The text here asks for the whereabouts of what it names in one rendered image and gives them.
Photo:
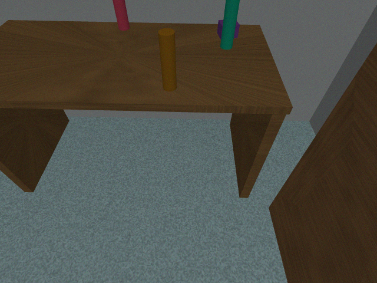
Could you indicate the desk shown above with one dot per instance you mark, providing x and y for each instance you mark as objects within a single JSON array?
[{"x": 47, "y": 67}]

